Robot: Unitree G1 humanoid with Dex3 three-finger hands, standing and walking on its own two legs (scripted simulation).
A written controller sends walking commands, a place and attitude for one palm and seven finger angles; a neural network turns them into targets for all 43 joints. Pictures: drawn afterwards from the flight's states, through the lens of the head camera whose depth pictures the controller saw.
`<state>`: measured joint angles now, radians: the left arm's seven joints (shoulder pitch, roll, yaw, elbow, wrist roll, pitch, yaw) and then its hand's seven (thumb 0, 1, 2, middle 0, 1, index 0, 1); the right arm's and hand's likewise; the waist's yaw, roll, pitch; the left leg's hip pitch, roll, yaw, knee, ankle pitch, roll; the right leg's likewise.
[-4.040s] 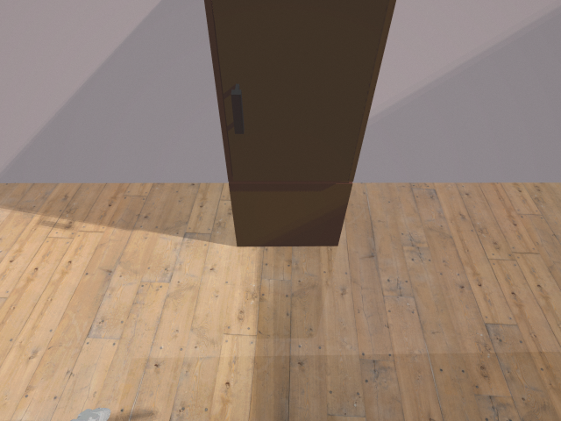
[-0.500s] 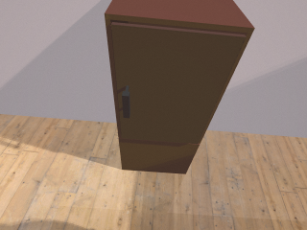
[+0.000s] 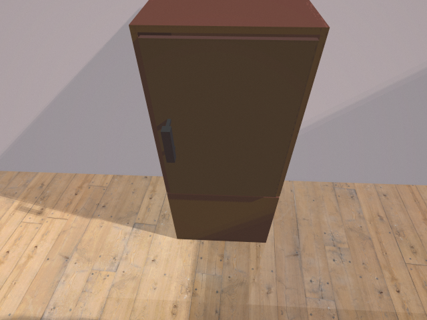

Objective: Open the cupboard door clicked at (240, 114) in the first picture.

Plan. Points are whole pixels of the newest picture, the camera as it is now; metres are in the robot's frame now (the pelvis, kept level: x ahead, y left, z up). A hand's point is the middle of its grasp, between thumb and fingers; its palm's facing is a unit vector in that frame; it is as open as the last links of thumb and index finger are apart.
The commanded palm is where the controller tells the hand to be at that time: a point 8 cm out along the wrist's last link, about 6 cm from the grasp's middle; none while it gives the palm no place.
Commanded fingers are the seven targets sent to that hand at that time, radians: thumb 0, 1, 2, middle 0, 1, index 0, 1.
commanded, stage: look again from close up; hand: left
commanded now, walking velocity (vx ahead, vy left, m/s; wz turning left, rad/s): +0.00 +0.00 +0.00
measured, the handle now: (170, 140) +0.62 +0.16 -0.04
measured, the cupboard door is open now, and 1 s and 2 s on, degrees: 0 0 0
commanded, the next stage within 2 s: shuffle to correct the standing spot in 0.10 s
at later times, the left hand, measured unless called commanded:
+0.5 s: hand out of the picture -0.03 +0.17 -0.18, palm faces +0.05 -0.99 -0.15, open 7.4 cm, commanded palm none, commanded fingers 0.00 0.90 0.90 -0.20 -0.30 -0.20 -0.30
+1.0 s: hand out of the picture +0.04 +0.17 -0.18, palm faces +0.04 -0.99 -0.15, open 7.4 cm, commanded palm none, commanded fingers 0.00 0.90 0.90 -0.20 -0.30 -0.20 -0.30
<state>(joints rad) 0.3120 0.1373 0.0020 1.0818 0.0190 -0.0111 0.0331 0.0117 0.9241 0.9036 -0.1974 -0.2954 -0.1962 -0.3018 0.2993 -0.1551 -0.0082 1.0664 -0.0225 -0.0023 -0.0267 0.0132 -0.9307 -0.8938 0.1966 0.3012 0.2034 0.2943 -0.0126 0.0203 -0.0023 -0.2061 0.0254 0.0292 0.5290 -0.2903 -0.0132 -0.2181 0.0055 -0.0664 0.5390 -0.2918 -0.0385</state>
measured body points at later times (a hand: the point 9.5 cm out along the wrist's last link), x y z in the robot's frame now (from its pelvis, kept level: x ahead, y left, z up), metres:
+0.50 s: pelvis +0.00 +0.00 +0.00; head -0.01 +0.02 +0.45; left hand -0.04 +0.22 -0.17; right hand -0.04 -0.21 -0.16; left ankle +0.00 +0.13 -0.73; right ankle +0.00 -0.09 -0.73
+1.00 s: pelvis +0.06 +0.01 +0.00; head +0.08 +0.02 +0.45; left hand +0.04 +0.22 -0.17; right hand +0.13 -0.22 -0.15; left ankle +0.08 +0.11 -0.73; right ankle +0.04 -0.10 -0.73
